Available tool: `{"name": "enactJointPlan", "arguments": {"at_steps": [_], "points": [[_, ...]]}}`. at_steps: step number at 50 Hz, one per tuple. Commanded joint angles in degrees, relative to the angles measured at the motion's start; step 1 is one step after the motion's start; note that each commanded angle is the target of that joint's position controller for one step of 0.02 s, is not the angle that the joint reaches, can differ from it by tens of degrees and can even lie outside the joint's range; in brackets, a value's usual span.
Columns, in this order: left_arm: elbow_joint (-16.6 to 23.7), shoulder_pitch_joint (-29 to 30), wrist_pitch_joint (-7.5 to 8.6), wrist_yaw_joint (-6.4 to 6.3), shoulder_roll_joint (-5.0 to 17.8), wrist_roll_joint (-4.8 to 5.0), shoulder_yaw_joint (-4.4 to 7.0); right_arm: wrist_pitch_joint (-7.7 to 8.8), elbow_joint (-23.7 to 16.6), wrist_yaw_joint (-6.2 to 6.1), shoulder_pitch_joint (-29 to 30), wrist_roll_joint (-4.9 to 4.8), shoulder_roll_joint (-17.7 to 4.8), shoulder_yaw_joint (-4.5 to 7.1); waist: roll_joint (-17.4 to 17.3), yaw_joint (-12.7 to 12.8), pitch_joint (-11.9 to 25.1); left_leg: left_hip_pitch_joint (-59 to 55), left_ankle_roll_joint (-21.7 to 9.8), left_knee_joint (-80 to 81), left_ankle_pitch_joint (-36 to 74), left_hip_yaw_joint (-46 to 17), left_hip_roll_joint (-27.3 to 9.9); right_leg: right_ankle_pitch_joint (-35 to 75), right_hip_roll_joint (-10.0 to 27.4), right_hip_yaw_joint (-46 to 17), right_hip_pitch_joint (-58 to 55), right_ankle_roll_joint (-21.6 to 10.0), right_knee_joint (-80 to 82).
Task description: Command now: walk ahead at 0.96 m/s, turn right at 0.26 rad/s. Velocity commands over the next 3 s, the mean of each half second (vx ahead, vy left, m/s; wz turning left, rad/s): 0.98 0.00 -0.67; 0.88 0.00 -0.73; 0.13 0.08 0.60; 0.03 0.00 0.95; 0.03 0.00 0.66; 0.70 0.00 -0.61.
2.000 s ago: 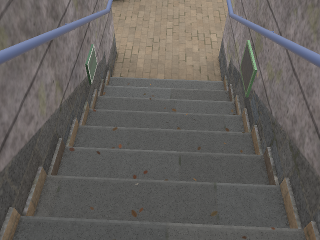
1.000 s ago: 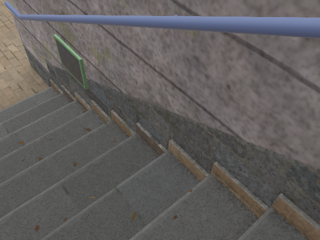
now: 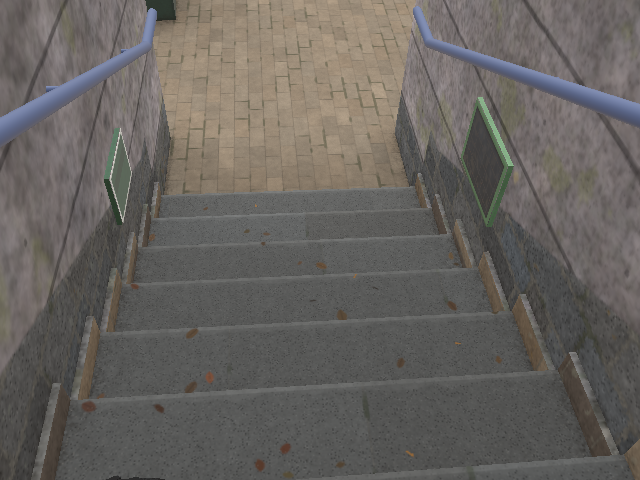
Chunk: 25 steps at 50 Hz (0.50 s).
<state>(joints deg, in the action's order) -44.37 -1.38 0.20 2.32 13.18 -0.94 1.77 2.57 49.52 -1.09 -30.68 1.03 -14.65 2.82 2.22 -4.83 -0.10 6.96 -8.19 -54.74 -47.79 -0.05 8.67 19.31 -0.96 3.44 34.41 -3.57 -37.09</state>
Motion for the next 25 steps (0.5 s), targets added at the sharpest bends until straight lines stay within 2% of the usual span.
{"name": "enactJointPlan", "arguments": {"at_steps": [1, 2, 3, 4, 5, 6, 7, 8, 9, 10, 11, 12, 13, 14, 15, 16, 17, 18, 19, 20, 21, 22, 23, 24, 25], "points": [[0.8, -3.4, 0.44, -0.80, 3.4, -0.43, 1.75, 0.52, 0.0, -0.93, 0.3, 1.93, -5.6, 1.10, -7.1, 2.6, -5.8, 13.9, 0.1, 4.2, 49.5, -6.4, -14.6, 1.3, -3.1, 4.2, -18.3, -3.5, -8.3], [-3.1, -15.7, 0.19, -1.58, 6.4, -0.48, 2.82, 0.71, -1.3, -0.84, 3.8, 1.94, -6.9, 1.10, -5.9, 7.9, -1.1, 11.6, 1.8, -7.9, 70.5, -2.2, -13.5, -8.7, -5.3, 5.6, -25.9, -5.9, -7.9], [-4.7, -22.7, 0.25, -1.85, 7.0, -0.43, 3.31, 0.74, -1.3, -1.48, 4.6, 2.32, -8.1, 1.46, -3.8, 12.0, -2.7, 14.5, 2.7, -21.0, 74.6, -0.4, -12.9, -23.8, -3.6, 2.7, -31.1, -7.5, 6.9], [-8.2, -33.9, -0.49, -2.15, 9.1, -0.18, 5.76, 0.21, -0.9, -2.28, 11.5, 2.04, -9.3, 2.20, 1.7, 21.6, -0.1, 16.8, 3.2, -52.7, 69.2, 2.8, -9.5, -23.2, 0.5, -2.9, -38.4, -12.5, 13.6], [-10.9, -39.0, 0.46, -0.85, 7.3, 1.12, 4.30, 0.68, -3.1, -1.78, 21.1, 2.55, -3.6, 1.09, 6.4, 22.9, -4.5, 40.4, 3.5, -69.8, 13.2, 6.7, -3.5, -7.8, 4.6, -8.5, -46.2, -13.6, 9.4], [-9.2, -31.3, 1.41, -0.32, 8.2, 1.79, 3.05, 1.33, -8.5, -1.59, 16.9, 3.12, 1.6, -0.91, 3.7, 9.9, -4.3, 49.4, 2.9, -61.1, 16.5, -2.3, -6.6, 8.1, 8.4, -18.9, -44.5, -12.5, -0.4], [-8.1, -26.7, 1.54, -0.30, 6.9, 1.76, 2.78, 2.32, -9.2, -0.74, 11.1, 3.52, -0.8, -1.26, -2.2, 5.8, 2.4, 52.9, 3.6, -49.6, 20.0, -7.5, -8.9, -5.1, 12.5, -33.7, -47.5, -18.9, 3.5], [-8.2, -23.1, 2.47, -1.52, 10.3, 0.57, 3.90, 2.95, -10.0, -0.39, 11.4, 3.79, -3.9, -0.99, 2.3, 3.6, 2.3, 56.9, 5.8, -35.5, 23.3, -11.7, -11.8, -35.3, 20.2, -47.1, -42.4, -23.4, 12.3], [-6.7, -15.9, 3.03, -2.54, 5.5, 1.08, 2.46, 1.53, -8.7, -0.49, 18.8, 2.86, -8.2, 0.33, -7.4, 0.8, -7.3, 50.3, 10.3, -20.6, 28.8, -10.6, -14.9, -45.8, 14.2, -40.9, -24.1, -20.4, 18.5], [-5.1, -14.8, 3.71, -3.08, 7.7, 0.27, 2.45, 0.90, -9.5, -0.26, 21.4, 3.42, -9.2, 0.65, -2.0, 1.5, -9.8, 43.8, 12.2, -11.3, 26.8, -10.0, -15.2, -43.7, 13.2, -44.1, -15.4, -22.1, 17.8], [-6.4, -17.7, 4.06, -3.59, 8.8, -1.05, 2.88, 0.19, -8.2, -0.35, 21.8, 3.57, -8.5, 0.11, -2.7, 2.2, -10.1, 36.9, 12.8, -9.8, 30.7, -6.9, -14.8, -29.7, 11.1, -41.2, -9.7, -21.8, 15.6], [-6.7, -21.0, 4.58, -3.24, 10.0, -1.54, 3.29, -0.09, -6.8, 0.34, 18.8, 3.00, -7.8, 0.41, -2.0, 2.3, -8.3, 31.4, 12.1, -11.3, 41.0, -4.0, -14.0, -20.2, 10.6, -37.1, -6.1, -20.8, 12.0], [-9.0, -24.7, 5.30, -3.25, 6.1, -0.20, 2.64, 0.81, -7.1, 1.00, 23.3, 1.41, -8.5, 1.21, -5.0, 3.9, -8.0, 34.0, 11.4, -2.3, 58.7, -8.0, -15.7, -25.9, 5.9, -34.8, -8.8, -18.4, 7.6], [-8.6, -23.2, 5.72, -3.68, 3.9, 1.49, 1.86, 1.28, -8.0, 1.79, 24.7, 1.53, -6.1, 0.26, -4.4, 3.9, -5.8, 23.9, 10.2, 8.6, 71.9, -6.3, -14.0, -33.0, -0.8, -28.6, -2.7, -14.8, 5.1], [-7.0, -21.3, 5.60, -3.22, 4.6, 1.88, 1.38, 1.55, -6.6, 2.98, 24.1, 1.95, -3.1, -0.30, -4.2, 4.3, -3.0, 13.5, 8.4, 12.8, 78.8, -3.6, -11.7, -35.2, -3.2, -25.3, 0.8, -12.3, 2.7], [-6.5, -21.3, 5.02, -3.03, 6.2, 1.99, 1.69, 1.37, -6.2, 3.78, 25.1, 1.63, -1.7, -0.76, -2.6, 5.6, -2.2, 9.0, 7.8, 14.3, 79.1, -1.5, -9.9, -35.0, -3.6, -24.3, 1.1, -11.0, 0.8], [-6.7, -22.5, 4.31, -2.86, 7.2, 1.34, 1.69, 0.84, -7.2, 3.57, 27.7, 0.55, -0.4, -1.28, -0.3, 7.5, -2.4, 6.0, 8.6, 14.0, 74.3, -1.0, -7.7, -32.6, -3.2, -25.3, 1.0, -10.6, -1.2], [-6.9, -24.5, 3.66, -2.83, 7.2, 0.95, 1.46, 0.70, -8.6, 3.08, 29.9, -0.31, -0.3, -1.16, 1.9, 9.0, -3.5, 7.1, 8.8, 16.0, 68.5, -1.7, -6.6, -31.7, -3.2, -26.6, -1.7, -10.5, -4.4], [-7.1, -25.3, 3.33, -3.03, 6.9, 0.30, 1.27, 1.10, -8.9, 2.43, 28.8, -0.90, 0.5, -1.37, 2.7, 9.4, -3.8, 4.2, 9.4, 15.8, 67.7, -1.0, -4.7, -30.9, -3.7, -27.1, -2.3, -9.9, -7.6], [-7.7, -23.5, 3.23, -3.31, 7.0, -0.26, 1.22, 1.70, -5.4, 1.64, 21.4, -0.64, -0.3, -1.01, 4.1, 6.2, -2.6, -0.2, 9.3, 15.7, 67.9, -3.4, -5.4, -27.3, -3.5, -26.4, -4.7, -9.5, -15.4], [-7.4, -19.8, 3.22, -3.17, 8.4, -0.99, 1.54, 2.26, -2.9, 0.68, 11.2, -0.99, -2.8, -0.07, 2.8, -0.2, -0.2, -6.5, 9.0, 21.5, 66.6, -4.6, -6.6, -19.1, -5.3, -24.6, -6.8, -9.1, -27.7], [-7.7, -18.6, 3.17, -3.22, 10.6, -1.22, 2.07, 2.62, -1.5, -0.12, 2.1, -1.08, -5.0, 0.87, -0.1, -6.2, 0.6, -14.6, 10.2, 32.5, 64.7, -0.1, -6.9, -16.5, -7.3, -21.2, -5.7, -9.1, -41.1], [-7.3, -16.3, 3.67, -3.33, 7.8, -0.37, 2.06, 3.04, 2.3, -0.80, -4.6, 0.11, -7.7, 2.47, -7.8, -8.7, -0.1, -26.3, 8.0, 34.2, 67.8, -5.2, -12.8, -26.9, -8.5, -19.0, 5.7, -7.6, -60.0], [-5.1, -18.1, 3.76, -4.66, 3.1, 2.01, 1.57, 3.64, 1.6, -0.27, -4.6, 1.40, -8.4, 2.07, -9.4, -4.9, 0.7, -33.0, 6.4, 18.6, 92.0, -11.6, -23.6, -60.5, -10.6, -15.4, 21.1, -6.8, -80.4], [-2.5, -26.8, 3.55, -6.02, 0.8, 3.91, 0.60, 4.05, 0.0, 1.33, 0.1, 2.40, -7.6, 1.21, -12.8, 3.8, 8.8, -38.4, 5.3, 8.5, 105.5, -17.5, -32.6, -59.0, -3.7, -11.4, 27.0, -6.3, -80.2]]}}
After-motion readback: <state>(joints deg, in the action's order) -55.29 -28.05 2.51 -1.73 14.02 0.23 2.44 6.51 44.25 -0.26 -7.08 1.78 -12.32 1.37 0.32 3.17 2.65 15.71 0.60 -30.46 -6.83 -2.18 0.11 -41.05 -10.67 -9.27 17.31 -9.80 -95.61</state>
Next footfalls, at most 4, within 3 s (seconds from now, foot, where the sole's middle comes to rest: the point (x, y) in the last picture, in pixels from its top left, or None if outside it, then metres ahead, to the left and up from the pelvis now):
0.10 right None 0.16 -0.04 -0.84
0.46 left None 0.50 0.12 -1.00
0.88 right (366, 443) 0.75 -0.20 -1.15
1.32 left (363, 357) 1.11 -0.26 -1.30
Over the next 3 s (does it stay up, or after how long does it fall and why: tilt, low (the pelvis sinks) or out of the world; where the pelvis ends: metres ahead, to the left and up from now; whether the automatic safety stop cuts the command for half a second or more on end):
stays up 1.32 -0.32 -0.66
